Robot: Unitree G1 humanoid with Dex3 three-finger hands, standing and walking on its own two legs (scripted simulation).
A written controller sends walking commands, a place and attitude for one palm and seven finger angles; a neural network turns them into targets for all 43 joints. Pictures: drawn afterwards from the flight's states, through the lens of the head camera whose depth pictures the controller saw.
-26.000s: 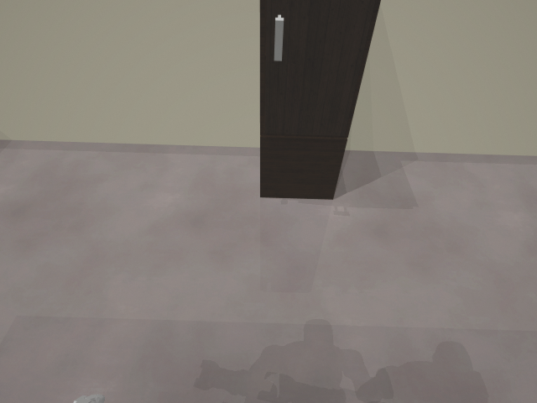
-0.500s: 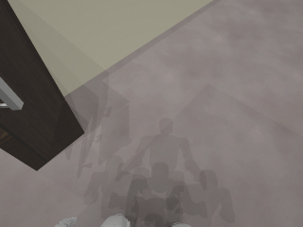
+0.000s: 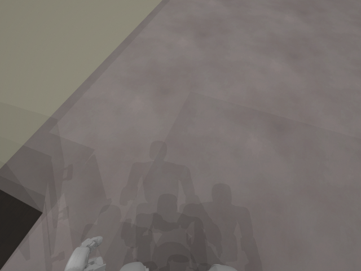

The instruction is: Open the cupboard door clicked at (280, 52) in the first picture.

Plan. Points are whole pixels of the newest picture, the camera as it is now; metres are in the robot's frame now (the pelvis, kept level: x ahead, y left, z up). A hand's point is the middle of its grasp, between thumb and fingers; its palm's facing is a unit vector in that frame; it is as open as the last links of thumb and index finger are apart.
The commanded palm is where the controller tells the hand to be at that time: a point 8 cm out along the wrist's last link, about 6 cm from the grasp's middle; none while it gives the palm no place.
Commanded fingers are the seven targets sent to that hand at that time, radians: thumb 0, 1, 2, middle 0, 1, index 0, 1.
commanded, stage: walk to a spot facing it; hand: left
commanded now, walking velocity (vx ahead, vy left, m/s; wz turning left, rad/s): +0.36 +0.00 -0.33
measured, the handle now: out of the picture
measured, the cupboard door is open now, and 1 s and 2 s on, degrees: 46 46 46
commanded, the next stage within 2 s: turn to face it in 1.34 s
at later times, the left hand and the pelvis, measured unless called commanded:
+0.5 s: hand (133, 188) +0.35 +0.14 -0.15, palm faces -0.20 -0.96 -0.18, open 7.4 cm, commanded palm none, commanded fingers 0.00 0.90 0.90 -0.20 -0.30 -0.20 -0.30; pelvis +0.21 -0.02 +0.01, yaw -11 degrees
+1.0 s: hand (152, 139) +0.53 +0.10 -0.16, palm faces -0.21 -0.96 -0.16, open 7.4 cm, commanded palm none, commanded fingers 0.00 0.90 0.90 -0.20 -0.30 -0.20 -0.30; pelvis +0.44 -0.07 +0.01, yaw -15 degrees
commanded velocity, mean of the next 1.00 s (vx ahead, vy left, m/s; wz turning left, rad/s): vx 0.37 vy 0.00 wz -0.17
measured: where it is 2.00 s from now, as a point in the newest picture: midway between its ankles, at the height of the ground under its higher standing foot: (212, 159)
